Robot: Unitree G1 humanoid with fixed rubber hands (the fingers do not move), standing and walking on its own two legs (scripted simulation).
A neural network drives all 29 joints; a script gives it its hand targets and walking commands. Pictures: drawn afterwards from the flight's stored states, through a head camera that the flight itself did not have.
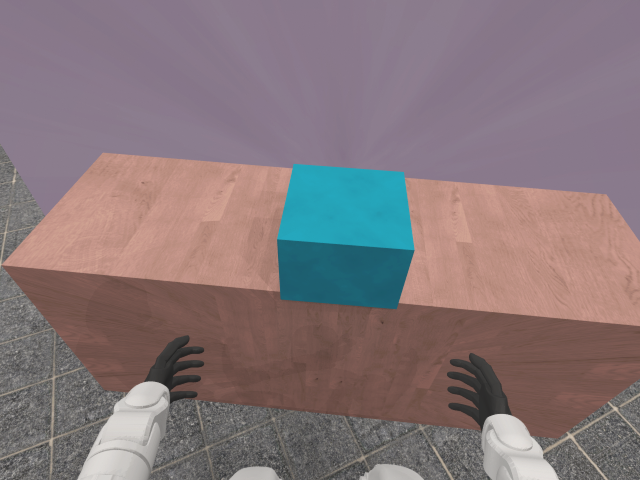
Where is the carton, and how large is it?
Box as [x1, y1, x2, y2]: [277, 164, 414, 308]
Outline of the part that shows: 293,164 277,237 281,299 396,308 414,250 403,172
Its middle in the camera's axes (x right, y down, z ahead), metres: +0.05 -0.02 +0.77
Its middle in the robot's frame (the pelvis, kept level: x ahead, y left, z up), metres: +0.57 -0.02 -0.06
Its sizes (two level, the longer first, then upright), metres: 0.226 0.222 0.165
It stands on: a pedestal, 0.59 m high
